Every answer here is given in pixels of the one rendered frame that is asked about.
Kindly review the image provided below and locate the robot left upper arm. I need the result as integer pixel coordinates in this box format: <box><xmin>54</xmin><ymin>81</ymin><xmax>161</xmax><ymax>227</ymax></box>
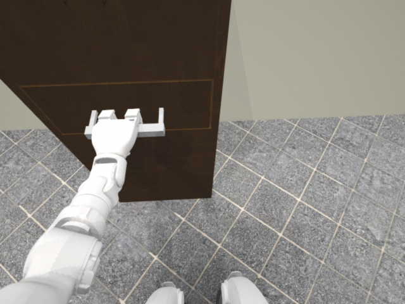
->
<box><xmin>0</xmin><ymin>227</ymin><xmax>103</xmax><ymax>304</ymax></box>

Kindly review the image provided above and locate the left robot forearm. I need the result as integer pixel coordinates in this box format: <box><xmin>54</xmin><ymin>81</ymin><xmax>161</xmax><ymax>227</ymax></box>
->
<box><xmin>23</xmin><ymin>153</ymin><xmax>127</xmax><ymax>280</ymax></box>

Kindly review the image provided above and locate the robot left hand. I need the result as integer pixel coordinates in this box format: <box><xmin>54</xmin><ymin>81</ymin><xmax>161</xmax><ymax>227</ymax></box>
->
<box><xmin>92</xmin><ymin>108</ymin><xmax>143</xmax><ymax>159</ymax></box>

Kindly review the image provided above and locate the handle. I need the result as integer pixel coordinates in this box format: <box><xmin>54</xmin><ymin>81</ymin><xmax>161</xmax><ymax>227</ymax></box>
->
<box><xmin>84</xmin><ymin>108</ymin><xmax>165</xmax><ymax>139</ymax></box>

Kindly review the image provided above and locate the right robot thigh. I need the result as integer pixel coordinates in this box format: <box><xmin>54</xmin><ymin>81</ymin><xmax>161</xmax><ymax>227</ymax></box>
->
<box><xmin>221</xmin><ymin>277</ymin><xmax>268</xmax><ymax>304</ymax></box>

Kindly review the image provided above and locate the cabinet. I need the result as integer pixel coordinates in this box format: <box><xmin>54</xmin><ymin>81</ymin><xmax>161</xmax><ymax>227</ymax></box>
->
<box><xmin>0</xmin><ymin>0</ymin><xmax>232</xmax><ymax>203</ymax></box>

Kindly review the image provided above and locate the robot left shin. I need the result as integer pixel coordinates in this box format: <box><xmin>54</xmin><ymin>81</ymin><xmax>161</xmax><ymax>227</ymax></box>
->
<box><xmin>162</xmin><ymin>282</ymin><xmax>177</xmax><ymax>289</ymax></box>

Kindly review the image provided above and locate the drawer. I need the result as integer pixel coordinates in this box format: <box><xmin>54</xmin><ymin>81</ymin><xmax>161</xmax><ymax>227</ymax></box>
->
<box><xmin>22</xmin><ymin>79</ymin><xmax>211</xmax><ymax>134</ymax></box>

